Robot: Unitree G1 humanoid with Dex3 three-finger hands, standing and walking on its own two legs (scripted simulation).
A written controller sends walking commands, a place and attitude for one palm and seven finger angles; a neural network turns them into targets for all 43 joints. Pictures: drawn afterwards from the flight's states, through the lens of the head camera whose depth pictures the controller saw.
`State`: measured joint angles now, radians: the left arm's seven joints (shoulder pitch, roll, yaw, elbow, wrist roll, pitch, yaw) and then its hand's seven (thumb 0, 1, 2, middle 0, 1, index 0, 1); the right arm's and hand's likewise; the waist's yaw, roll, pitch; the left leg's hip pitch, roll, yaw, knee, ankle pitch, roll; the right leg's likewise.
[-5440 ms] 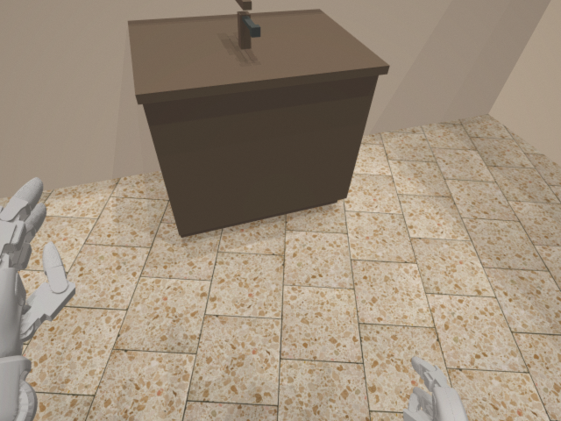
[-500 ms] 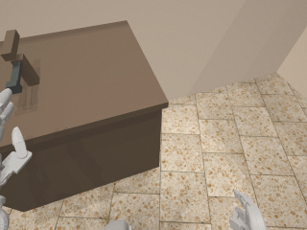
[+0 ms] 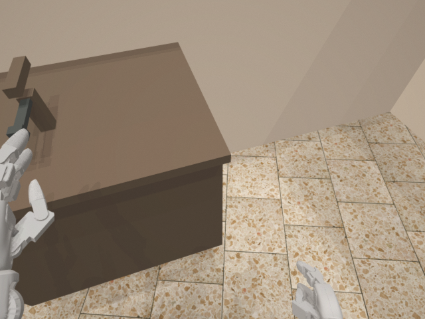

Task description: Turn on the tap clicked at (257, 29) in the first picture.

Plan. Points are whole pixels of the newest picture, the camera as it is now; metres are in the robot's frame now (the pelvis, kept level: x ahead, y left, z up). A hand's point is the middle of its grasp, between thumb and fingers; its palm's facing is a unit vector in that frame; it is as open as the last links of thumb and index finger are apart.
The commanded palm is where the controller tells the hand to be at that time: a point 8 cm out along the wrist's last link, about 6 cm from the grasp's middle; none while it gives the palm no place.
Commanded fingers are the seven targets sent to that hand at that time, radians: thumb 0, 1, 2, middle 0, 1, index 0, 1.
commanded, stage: come to a stop and stand still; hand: left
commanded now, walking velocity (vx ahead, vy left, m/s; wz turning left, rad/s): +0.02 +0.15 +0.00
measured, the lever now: (18, 133) +0.43 +0.45 +0.09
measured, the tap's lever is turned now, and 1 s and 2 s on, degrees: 0 0 0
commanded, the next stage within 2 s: look again from close up in 0.88 s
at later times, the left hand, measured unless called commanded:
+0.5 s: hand (18, 249) +0.17 +0.25 +0.17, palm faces +0.45 -0.81 -0.38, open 7.4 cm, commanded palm +0.11 +0.28 +0.18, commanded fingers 0.00 0.90 0.90 -0.20 -0.30 -0.20 -0.30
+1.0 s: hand (24, 261) +0.16 +0.24 +0.16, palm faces +0.40 -0.81 -0.43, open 7.5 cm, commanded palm +0.10 +0.28 +0.18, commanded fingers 0.00 0.90 0.90 -0.20 -0.30 -0.20 -0.30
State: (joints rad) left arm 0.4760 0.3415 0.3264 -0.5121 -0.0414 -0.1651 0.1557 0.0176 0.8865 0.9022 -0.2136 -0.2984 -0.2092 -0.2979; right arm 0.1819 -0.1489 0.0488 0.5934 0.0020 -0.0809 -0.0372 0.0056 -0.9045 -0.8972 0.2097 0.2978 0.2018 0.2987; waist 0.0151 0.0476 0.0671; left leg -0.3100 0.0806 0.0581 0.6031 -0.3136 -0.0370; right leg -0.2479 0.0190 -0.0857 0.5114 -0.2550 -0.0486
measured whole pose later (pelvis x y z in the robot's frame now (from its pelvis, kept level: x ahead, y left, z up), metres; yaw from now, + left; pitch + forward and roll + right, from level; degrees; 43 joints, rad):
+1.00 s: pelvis -0.06 +0.00 +0.00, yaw +0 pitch -1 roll -1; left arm 0.42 0.36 0.32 -0.43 0.01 -0.16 0.14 0.02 0.89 0.90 -0.21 -0.30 -0.21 -0.30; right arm 0.25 -0.21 0.00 0.61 0.00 -0.09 -0.07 0.01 -0.91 -0.90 0.21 0.30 0.20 0.30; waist 0.02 0.01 0.04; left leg -0.26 0.04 0.04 0.49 -0.21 0.00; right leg -0.25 0.03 -0.07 0.42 -0.16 -0.03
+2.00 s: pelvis +0.03 +0.06 -0.02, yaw +0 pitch -1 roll -1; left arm 0.43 0.39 0.40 -0.57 -0.05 -0.27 0.13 0.02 0.88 0.90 -0.22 -0.30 -0.21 -0.30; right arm 0.21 -0.21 0.00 0.58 0.02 -0.06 0.00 0.01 -0.91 -0.90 0.21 0.30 0.20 0.30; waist 0.02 -0.06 0.08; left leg -0.33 -0.03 0.01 0.71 -0.36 0.04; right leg -0.23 -0.06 -0.02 0.71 -0.45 0.04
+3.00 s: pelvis +0.09 +0.14 +0.00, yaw +0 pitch -1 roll -1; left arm 0.45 0.35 0.35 -0.52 -0.06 -0.16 0.12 0.02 0.89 0.90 -0.21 -0.30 -0.21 -0.30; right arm 0.20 -0.12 0.05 0.59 0.01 -0.11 -0.01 0.01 -0.90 -0.90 0.21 0.30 0.20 0.30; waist 0.03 -0.02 0.05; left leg -0.26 0.06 0.04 0.51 -0.23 -0.02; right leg -0.21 0.02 -0.04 0.47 -0.23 -0.02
